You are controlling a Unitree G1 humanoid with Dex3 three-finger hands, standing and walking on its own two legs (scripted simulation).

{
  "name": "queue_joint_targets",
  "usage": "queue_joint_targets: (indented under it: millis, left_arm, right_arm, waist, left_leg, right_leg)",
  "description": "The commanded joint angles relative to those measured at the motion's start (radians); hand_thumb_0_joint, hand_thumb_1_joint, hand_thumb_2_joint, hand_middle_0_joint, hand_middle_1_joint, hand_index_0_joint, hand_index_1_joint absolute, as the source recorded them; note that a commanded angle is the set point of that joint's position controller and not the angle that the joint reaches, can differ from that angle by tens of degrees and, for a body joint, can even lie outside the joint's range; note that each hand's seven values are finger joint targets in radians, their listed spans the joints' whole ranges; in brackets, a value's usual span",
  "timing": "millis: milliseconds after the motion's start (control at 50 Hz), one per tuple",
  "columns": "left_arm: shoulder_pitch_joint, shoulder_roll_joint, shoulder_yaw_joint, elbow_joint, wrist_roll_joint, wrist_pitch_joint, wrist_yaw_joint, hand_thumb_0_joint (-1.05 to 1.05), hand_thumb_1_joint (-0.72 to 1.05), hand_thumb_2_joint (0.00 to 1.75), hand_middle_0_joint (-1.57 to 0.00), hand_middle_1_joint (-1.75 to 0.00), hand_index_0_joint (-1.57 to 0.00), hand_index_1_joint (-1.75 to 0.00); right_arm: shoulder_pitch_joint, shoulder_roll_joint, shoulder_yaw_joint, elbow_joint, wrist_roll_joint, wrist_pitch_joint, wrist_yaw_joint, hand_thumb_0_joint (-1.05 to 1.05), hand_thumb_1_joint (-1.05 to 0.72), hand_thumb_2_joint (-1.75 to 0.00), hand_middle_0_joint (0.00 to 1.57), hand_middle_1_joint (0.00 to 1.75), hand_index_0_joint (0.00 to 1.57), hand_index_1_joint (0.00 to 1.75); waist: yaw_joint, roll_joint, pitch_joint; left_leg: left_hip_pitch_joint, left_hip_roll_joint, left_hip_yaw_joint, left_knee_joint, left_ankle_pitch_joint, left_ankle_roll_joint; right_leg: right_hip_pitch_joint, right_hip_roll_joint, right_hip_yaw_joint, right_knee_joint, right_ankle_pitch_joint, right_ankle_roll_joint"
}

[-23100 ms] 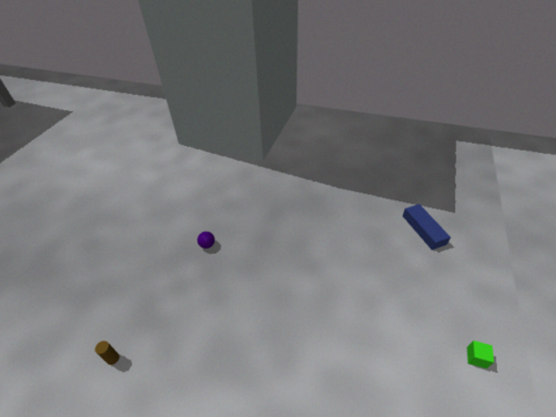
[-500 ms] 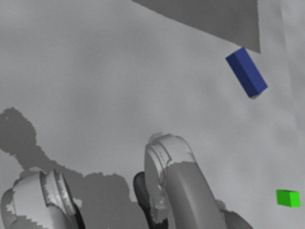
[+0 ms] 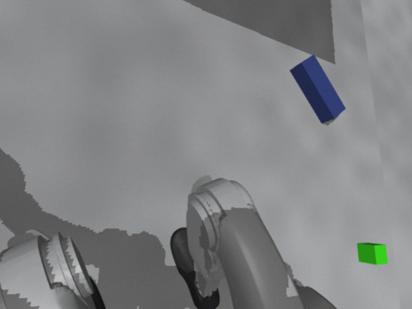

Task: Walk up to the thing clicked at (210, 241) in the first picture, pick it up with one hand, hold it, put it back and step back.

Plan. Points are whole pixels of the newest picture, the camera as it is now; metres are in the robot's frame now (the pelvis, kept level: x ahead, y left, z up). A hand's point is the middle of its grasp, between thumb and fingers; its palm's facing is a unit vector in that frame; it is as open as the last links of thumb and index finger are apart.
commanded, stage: rest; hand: left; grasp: from above
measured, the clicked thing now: out of the picture +0.43 +0.34 -0.25
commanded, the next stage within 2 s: open in 0.30 s
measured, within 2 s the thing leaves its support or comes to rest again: neither
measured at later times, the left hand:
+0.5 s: hand out of the picture +0.42 +0.33 -0.24, palm faces -0.45 -0.18 -0.87, open 9.6 cm
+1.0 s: hand out of the picture +0.42 +0.34 -0.25, palm faces -0.45 -0.17 -0.88, open 13.4 cm
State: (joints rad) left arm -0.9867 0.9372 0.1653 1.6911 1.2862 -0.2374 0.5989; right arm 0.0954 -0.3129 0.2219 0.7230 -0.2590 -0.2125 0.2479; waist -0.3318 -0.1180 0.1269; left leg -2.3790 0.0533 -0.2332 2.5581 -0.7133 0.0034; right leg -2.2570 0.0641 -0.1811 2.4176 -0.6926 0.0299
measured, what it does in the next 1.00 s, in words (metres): stands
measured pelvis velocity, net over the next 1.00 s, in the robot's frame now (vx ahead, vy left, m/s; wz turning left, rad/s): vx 0.00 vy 0.00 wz -0.02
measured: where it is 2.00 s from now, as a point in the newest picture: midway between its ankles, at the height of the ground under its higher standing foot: (152, 308)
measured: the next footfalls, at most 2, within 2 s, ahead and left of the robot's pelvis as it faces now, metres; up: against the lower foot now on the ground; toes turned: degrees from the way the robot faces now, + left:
none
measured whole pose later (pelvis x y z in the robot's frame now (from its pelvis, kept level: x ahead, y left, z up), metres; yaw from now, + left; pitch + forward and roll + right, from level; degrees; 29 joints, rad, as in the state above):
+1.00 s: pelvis +0.00 +0.00 +0.00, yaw -1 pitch +28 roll -14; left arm -1.00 0.98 0.15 1.73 1.26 -0.22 0.62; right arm 0.07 -0.33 0.27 0.69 -0.27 -0.25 0.27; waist -0.35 -0.13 0.15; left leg -2.37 0.05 -0.26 2.56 -0.72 0.00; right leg -2.24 0.07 -0.20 2.40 -0.69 0.04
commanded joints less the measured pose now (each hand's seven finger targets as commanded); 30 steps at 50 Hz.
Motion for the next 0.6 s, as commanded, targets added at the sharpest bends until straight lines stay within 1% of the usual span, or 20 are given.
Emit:
queue_joint_targets:
  millis: [0, 20, 60, 80, 100, 120, 140, 160, 200, 220, 260, 320, 380, 400, 440, 480, 500, 520, 560, 580]
  left_arm:
    - [-0.226, 0.250, 0.015, -0.093, -0.010, -0.001, 0.057, 0.00, 0.54, 0.87, -0.86, -0.90, -0.89, -0.86]
    - [-0.218, 0.272, 0.031, -0.090, -0.006, -0.001, 0.062, 0.00, 0.56, 0.89, -0.87, -0.90, -0.90, -0.87]
    - [-0.212, 0.275, 0.039, -0.083, -0.003, 0.002, 0.067, 0.00, 0.54, 0.87, -0.86, -0.88, -0.89, -0.85]
    - [-0.229, 0.260, 0.021, -0.060, -0.001, 0.005, 0.068, 0.00, 0.55, 0.87, -0.87, -0.88, -0.89, -0.85]
    - [-0.233, 0.265, 0.024, -0.070, -0.001, 0.004, 0.067, 0.00, 0.55, 0.88, -0.87, -0.87, -0.90, -0.84]
    - [-0.260, 0.239, -0.006, -0.071, 0.001, 0.005, 0.063, 0.00, 0.56, 0.87, -0.87, -0.89, -0.90, -0.85]
    - [-0.271, 0.235, -0.018, -0.084, -0.005, 0.003, 0.060, 0.00, 0.56, 0.86, -0.88, -0.87, -0.91, -0.84]
    - [-0.274, 0.249, -0.010, -0.097, -0.012, 0.000, 0.066, 0.00, 0.57, 0.86, -0.89, -0.88, -0.92, -0.85]
    - [-0.227, 0.286, 0.021, -0.072, -0.011, 0.002, 0.072, 0.00, 0.59, 0.83, -0.90, -0.86, -0.93, -0.83]
    - [-0.230, 0.286, 0.024, -0.069, -0.007, 0.000, 0.072, 0.00, 0.58, 0.85, -0.90, -0.86, -0.92, -0.83]
    - [-0.228, 0.245, -0.009, -0.033, -0.002, 0.004, 0.065, 0.00, 0.59, 0.86, -0.90, -0.87, -0.93, -0.84]
    - [-0.241, 0.264, -0.002, -0.055, -0.012, 0.001, 0.062, 0.00, 0.60, 0.89, -0.91, -0.88, -0.94, -0.85]
    - [-0.225, 0.263, -0.007, -0.025, -0.010, 0.000, 0.065, 0.00, 0.60, 0.88, -0.91, -0.88, -0.94, -0.85]
    - [-0.236, 0.246, -0.024, -0.018, -0.008, 0.000, 0.062, 0.00, 0.52, 0.86, -0.83, -0.86, -0.86, -0.84]
    - [-0.243, 0.273, -0.008, -0.038, -0.014, -0.005, 0.068, 0.00, 0.36, 0.79, -0.67, -0.85, -0.70, -0.82]
    - [-0.250, 0.272, -0.011, -0.051, -0.018, -0.006, 0.068, 0.00, 0.20, 0.72, -0.51, -0.84, -0.54, -0.80]
    - [-0.237, 0.267, -0.013, -0.027, -0.013, -0.003, 0.068, 0.00, 0.12, 0.71, -0.45, -0.82, -0.48, -0.79]
    - [-0.253, 0.230, -0.055, -0.035, -0.007, -0.004, 0.060, 0.00, 0.04, 0.70, -0.40, -0.81, -0.43, -0.78]
    - [-0.271, 0.301, -0.006, -0.073, -0.014, -0.010, 0.073, 0.00, -0.12, 0.71, -0.32, -0.84, -0.35, -0.81]
    - [-0.263, 0.283, -0.016, -0.061, -0.021, -0.011, 0.071, 0.00, -0.20, 0.72, -0.30, -0.84, -0.32, -0.81]
  right_arm:
    - [0.178, -0.310, -0.083, 0.005, -0.002, -0.009, -0.009, 0.00, -0.91, -0.90, 0.20, 0.30, 0.20, 0.30]
    - [0.189, -0.311, -0.083, 0.017, -0.003, -0.006, -0.007, 0.00, -0.91, -0.90, 0.20, 0.30, 0.20, 0.30]
    - [0.189, -0.307, -0.079, 0.014, -0.007, -0.003, -0.006, 0.00, -0.90, -0.90, 0.20, 0.30, 0.20, 0.30]
    - [0.177, -0.312, -0.075, 0.006, -0.008, -0.006, -0.004, 0.00, -0.90, -0.90, 0.20, 0.30, 0.20, 0.30]
    - [0.178, -0.315, -0.078, 0.006, -0.008, -0.008, -0.003, 0.00, -0.90, -0.90, 0.20, 0.30, 0.20, 0.30]
    - [0.161, -0.315, -0.073, -0.005, -0.006, -0.014, 0.000, 0.00, -0.90, -0.90, 0.20, 0.30, 0.20, 0.30]
    - [0.155, -0.314, -0.071, -0.012, -0.005, -0.020, 0.002, 0.00, -0.91, -0.90, 0.20, 0.30, 0.20, 0.30]
    - [0.143, -0.322, -0.068, -0.016, -0.003, -0.021, -0.001, 0.00, -0.91, -0.90, 0.20, 0.30, 0.20, 0.30]
    - [0.164, -0.331, -0.074, -0.003, -0.003, -0.022, -0.003, 0.00, -0.90, -0.90, 0.20, 0.30, 0.20, 0.30]
    - [0.177, -0.331, -0.071, -0.005, -0.006, -0.023, -0.001, 0.00, -0.91, -0.90, 0.20, 0.30, 0.20, 0.30]
    - [0.167, -0.325, -0.064, -0.009, -0.011, -0.025, 0.002, 0.00, -0.91, -0.90, 0.20, 0.30, 0.20, 0.30]
    - [0.160, -0.329, -0.063, -0.005, -0.008, -0.027, 0.002, 0.00, -0.91, -0.90, 0.20, 0.30, 0.20, 0.30]
    - [0.154, -0.329, -0.054, -0.008, -0.009, -0.023, 0.000, 0.00, -0.91, -0.90, 0.20, 0.30, 0.20, 0.30]
    - [0.151, -0.323, -0.053, -0.013, -0.008, -0.026, 0.003, 0.00, -0.90, -0.90, 0.20, 0.30, 0.20, 0.30]
    - [0.146, -0.327, -0.046, -0.013, -0.008, -0.024, 0.001, 0.00, -0.90, -0.90, 0.20, 0.30, 0.20, 0.30]
    - [0.149, -0.332, -0.051, -0.016, -0.008, -0.025, 0.001, 0.00, -0.89, -0.90, 0.20, 0.30, 0.20, 0.30]
    - [0.152, -0.319, -0.038, -0.014, -0.013, -0.026, 0.002, 0.00, -0.89, -0.90, 0.20, 0.30, 0.20, 0.30]
    - [0.144, -0.329, -0.045, -0.024, -0.011, -0.029, 0.006, 0.00, -0.89, -0.90, 0.20, 0.30, 0.20, 0.30]
    - [0.156, -0.333, -0.039, -0.016, -0.006, -0.029, 0.002, 0.00, -0.89, -0.90, 0.20, 0.30, 0.20, 0.30]
    - [0.159, -0.338, -0.044, -0.021, -0.003, -0.032, 0.004, 0.00, -0.89, -0.90, 0.20, 0.30, 0.20, 0.30]
  waist:
    - [-0.018, 0.483, -0.683]
    - [-0.014, 0.499, -0.683]
    - [-0.016, 0.490, -0.673]
    - [-0.027, 0.474, -0.634]
    - [-0.030, 0.483, -0.628]
    - [-0.040, 0.486, -0.611]
    - [-0.039, 0.496, -0.608]
    - [-0.026, 0.487, -0.635]
    - [-0.020, 0.484, -0.633]
    - [-0.028, 0.487, -0.638]
    - [-0.048, 0.457, -0.611]
    - [-0.041, 0.482, -0.628]
    - [-0.041, 0.485, -0.603]
    - [-0.049, 0.468, -0.582]
    - [-0.036, 0.468, -0.606]
    - [-0.037, 0.490, -0.611]
    - [-0.044, 0.466, -0.599]
    - [-0.061, 0.465, -0.581]
    - [-0.042, 0.463, -0.631]
    - [-0.046, 0.463, -0.621]
  left_leg:
    - [0.524, 0.007, 0.092, -0.237, 0.245, 0.007]
    - [0.524, 0.010, 0.091, -0.238, 0.257, 0.005]
    - [0.517, 0.011, 0.089, -0.236, 0.269, 0.007]
    - [0.491, 0.010, 0.087, -0.233, 0.238, 0.008]
    - [0.498, 0.010, 0.086, -0.240, 0.232, 0.007]
    - [0.496, 0.010, 0.083, -0.241, 0.205, 0.008]
    - [0.502, 0.011, 0.085, -0.239, 0.202, 0.009]
    - [0.497, 0.010, 0.082, -0.249, 0.190, 0.010]
    - [0.499, 0.011, 0.083, -0.245, 0.197, 0.008]
    - [0.507, 0.009, 0.081, -0.249, 0.211, 0.006]
    - [0.494, 0.011, 0.075, -0.240, 0.206, 0.008]
    - [0.522, 0.014, 0.066, -0.244, 0.218, 0.004]
    - [0.505, 0.013, 0.064, -0.258, 0.206, 0.003]
    - [0.497, 0.015, 0.064, -0.249, 0.195, 0.004]
    - [0.484, 0.013, 0.067, -0.250, 0.189, 0.007]
    - [0.494, 0.013, 0.071, -0.247, 0.201, 0.006]
    - [0.493, 0.013, 0.068, -0.243, 0.199, 0.007]
    - [0.481, 0.015, 0.071, -0.234, 0.189, 0.010]
    - [0.495, 0.015, 0.070, -0.233, 0.217, 0.011]
    - [0.496, 0.015, 0.070, -0.229, 0.222, 0.011]
  right_leg:
    - [0.359, 0.044, -0.086, -0.207, 0.303, -0.047]
    - [0.372, 0.048, -0.084, -0.204, 0.316, -0.048]
    - [0.379, 0.050, -0.085, -0.208, 0.329, -0.046]
    - [0.345, 0.046, -0.089, -0.204, 0.300, -0.048]
    - [0.338, 0.046, -0.089, -0.206, 0.291, -0.049]
    - [0.320, 0.048, -0.088, -0.202, 0.271, -0.051]
    - [0.324, 0.048, -0.086, -0.209, 0.268, -0.050]
    - [0.336, 0.051, -0.089, -0.220, 0.255, -0.050]
    - [0.356, 0.052, -0.084, -0.222, 0.261, -0.049]
    - [0.356, 0.046, -0.092, -0.214, 0.270, -0.048]
    - [0.336, 0.048, -0.099, -0.208, 0.270, -0.045]
    - [0.346, 0.049, -0.097, -0.210, 0.281, -0.047]
    - [0.340, 0.050, -0.100, -0.210, 0.268, -0.050]
    - [0.326, 0.050, -0.100, -0.206, 0.264, -0.048]
    - [0.346, 0.053, -0.095, -0.218, 0.258, -0.048]
    - [0.350, 0.051, -0.096, -0.220, 0.267, -0.047]
    - [0.344, 0.051, -0.099, -0.214, 0.268, -0.045]
    - [0.339, 0.054, -0.094, -0.214, 0.264, -0.045]
    - [0.374, 0.056, -0.093, -0.225, 0.288, -0.041]
    - [0.374, 0.053, -0.091, -0.219, 0.295, -0.042]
